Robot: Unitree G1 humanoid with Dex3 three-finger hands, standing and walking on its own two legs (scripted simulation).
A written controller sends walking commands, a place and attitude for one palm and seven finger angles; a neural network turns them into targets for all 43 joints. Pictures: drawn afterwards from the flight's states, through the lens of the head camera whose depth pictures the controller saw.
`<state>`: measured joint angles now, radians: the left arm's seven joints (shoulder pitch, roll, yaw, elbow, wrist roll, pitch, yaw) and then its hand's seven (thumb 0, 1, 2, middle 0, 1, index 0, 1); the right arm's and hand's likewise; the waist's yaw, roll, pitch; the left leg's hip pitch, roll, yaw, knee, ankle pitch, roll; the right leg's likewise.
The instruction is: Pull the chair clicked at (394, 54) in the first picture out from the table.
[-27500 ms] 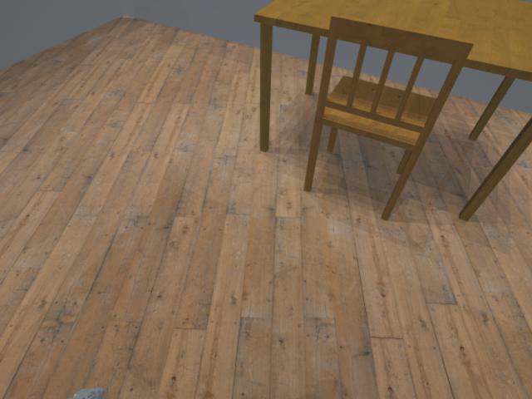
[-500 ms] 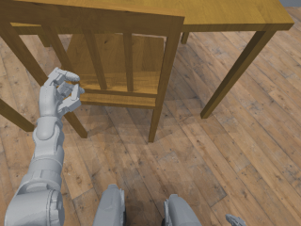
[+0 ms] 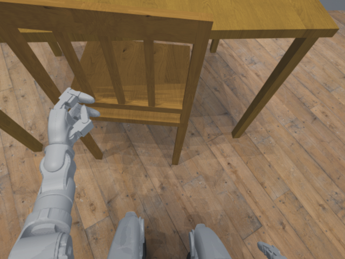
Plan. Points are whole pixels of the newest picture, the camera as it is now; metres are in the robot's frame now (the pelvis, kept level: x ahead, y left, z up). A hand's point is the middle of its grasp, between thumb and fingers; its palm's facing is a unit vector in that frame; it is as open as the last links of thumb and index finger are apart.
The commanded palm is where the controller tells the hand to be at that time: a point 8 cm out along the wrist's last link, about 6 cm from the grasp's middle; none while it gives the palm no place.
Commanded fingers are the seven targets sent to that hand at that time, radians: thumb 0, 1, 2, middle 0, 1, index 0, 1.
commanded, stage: hook a spindle and tug to test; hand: left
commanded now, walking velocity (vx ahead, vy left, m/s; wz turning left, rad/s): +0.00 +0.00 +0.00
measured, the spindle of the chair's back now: (114, 74) +0.56 +0.15 +0.02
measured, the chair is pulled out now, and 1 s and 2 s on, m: -0.08 -0.08 -0.08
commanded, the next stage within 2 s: open the thumb and straighten the fingers in 0.08 s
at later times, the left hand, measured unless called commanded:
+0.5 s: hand (89, 125) +0.40 +0.19 +0.03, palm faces +0.08 -0.99 -0.06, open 9.9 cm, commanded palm +0.38 +0.23 +0.03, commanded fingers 0.00 -0.55 0.20 -0.32 -0.94 -0.32 -0.94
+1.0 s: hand (89, 121) +0.41 +0.19 +0.03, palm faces +0.09 -0.99 -0.07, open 17.3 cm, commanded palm +0.39 +0.24 +0.03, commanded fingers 0.00 -0.55 0.20 0.00 0.00 0.00 0.00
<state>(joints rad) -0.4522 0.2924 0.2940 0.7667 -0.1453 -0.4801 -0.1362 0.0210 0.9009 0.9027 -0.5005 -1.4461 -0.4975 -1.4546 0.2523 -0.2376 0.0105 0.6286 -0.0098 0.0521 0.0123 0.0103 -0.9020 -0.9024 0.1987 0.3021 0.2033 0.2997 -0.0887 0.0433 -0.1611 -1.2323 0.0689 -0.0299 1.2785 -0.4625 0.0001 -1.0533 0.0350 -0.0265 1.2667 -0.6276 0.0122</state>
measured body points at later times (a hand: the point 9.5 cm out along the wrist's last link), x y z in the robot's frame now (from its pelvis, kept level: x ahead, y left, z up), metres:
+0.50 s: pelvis +0.00 +0.00 +0.00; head +0.11 +0.01 +0.44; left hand +0.39 +0.24 +0.03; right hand +0.11 -0.25 -0.12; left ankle +0.07 +0.12 -0.62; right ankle -0.01 -0.13 -0.62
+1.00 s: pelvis +0.00 +0.00 +0.00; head +0.11 +0.01 +0.43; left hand +0.40 +0.24 +0.03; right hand +0.09 -0.26 -0.12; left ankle +0.07 +0.12 -0.62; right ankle -0.01 -0.13 -0.62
